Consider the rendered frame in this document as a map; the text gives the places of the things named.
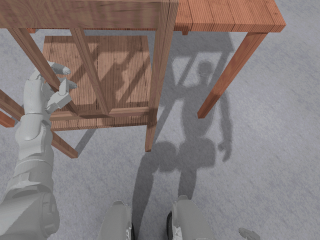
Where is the robot right hand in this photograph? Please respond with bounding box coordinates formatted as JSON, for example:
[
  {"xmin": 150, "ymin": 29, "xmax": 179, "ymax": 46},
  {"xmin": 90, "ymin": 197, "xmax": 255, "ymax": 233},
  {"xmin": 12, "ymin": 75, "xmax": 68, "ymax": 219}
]
[{"xmin": 238, "ymin": 227, "xmax": 261, "ymax": 240}]

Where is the right robot thigh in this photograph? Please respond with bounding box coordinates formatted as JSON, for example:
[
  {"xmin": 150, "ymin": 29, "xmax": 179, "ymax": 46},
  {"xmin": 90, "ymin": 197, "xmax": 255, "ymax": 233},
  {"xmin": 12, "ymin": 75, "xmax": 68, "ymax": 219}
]
[{"xmin": 171, "ymin": 199, "xmax": 217, "ymax": 240}]

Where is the robot left upper arm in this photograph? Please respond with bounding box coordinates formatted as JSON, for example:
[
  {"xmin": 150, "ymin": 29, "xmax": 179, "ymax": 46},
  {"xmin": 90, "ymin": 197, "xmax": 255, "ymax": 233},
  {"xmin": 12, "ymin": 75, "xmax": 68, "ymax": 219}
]
[{"xmin": 0, "ymin": 192, "xmax": 60, "ymax": 240}]

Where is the robot left shin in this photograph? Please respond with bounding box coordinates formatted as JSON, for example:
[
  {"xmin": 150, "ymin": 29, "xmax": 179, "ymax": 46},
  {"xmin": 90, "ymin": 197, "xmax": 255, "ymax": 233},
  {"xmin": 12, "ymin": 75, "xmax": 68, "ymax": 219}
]
[{"xmin": 113, "ymin": 200, "xmax": 131, "ymax": 240}]

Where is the robot left hand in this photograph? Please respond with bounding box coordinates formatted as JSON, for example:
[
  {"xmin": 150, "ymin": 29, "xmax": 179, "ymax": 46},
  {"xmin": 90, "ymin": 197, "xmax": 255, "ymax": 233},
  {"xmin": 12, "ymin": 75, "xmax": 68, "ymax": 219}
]
[{"xmin": 23, "ymin": 60, "xmax": 78, "ymax": 119}]

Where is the left robot forearm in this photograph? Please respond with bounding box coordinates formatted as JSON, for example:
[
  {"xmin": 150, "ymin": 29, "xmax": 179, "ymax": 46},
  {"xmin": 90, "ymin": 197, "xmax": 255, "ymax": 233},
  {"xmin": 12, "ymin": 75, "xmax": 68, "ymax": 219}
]
[{"xmin": 0, "ymin": 113, "xmax": 54, "ymax": 205}]

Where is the table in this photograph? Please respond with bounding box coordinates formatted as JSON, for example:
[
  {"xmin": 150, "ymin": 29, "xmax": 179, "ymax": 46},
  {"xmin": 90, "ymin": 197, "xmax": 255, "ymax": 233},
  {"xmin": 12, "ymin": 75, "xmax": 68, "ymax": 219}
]
[{"xmin": 0, "ymin": 0, "xmax": 286, "ymax": 128}]

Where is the chair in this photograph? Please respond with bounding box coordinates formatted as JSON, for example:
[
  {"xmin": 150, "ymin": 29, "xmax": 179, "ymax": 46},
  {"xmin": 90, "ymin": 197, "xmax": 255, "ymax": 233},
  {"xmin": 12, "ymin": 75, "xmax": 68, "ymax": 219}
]
[{"xmin": 0, "ymin": 0, "xmax": 179, "ymax": 159}]

